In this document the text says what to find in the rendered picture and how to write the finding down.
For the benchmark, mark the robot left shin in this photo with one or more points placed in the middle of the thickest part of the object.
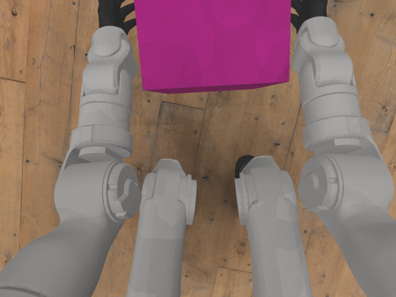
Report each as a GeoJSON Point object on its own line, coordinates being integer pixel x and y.
{"type": "Point", "coordinates": [150, 179]}

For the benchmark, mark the right robot forearm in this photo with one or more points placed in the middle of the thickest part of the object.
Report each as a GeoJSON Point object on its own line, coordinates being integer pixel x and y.
{"type": "Point", "coordinates": [329, 95]}

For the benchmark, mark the robot shin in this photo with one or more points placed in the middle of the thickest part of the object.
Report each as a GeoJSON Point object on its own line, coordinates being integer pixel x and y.
{"type": "Point", "coordinates": [150, 179]}
{"type": "Point", "coordinates": [285, 179]}

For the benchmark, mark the carton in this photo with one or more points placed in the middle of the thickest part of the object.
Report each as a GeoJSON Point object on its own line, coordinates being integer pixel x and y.
{"type": "Point", "coordinates": [188, 46]}

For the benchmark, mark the robot right shin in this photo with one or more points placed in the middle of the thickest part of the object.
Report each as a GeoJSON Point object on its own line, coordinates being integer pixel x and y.
{"type": "Point", "coordinates": [285, 179]}

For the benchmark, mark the right robot upper arm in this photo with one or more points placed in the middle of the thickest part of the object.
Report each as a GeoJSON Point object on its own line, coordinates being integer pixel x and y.
{"type": "Point", "coordinates": [351, 195]}

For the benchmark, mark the left robot forearm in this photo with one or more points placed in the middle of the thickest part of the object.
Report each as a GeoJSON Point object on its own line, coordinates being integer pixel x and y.
{"type": "Point", "coordinates": [105, 101]}

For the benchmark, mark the robot left hand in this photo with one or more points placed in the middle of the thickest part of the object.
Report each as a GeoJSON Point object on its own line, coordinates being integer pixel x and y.
{"type": "Point", "coordinates": [110, 14]}

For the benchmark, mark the left robot upper arm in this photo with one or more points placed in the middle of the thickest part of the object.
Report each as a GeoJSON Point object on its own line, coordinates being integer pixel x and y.
{"type": "Point", "coordinates": [93, 201]}

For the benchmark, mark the robot right hand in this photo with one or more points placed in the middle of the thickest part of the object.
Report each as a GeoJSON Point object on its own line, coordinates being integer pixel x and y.
{"type": "Point", "coordinates": [307, 9]}

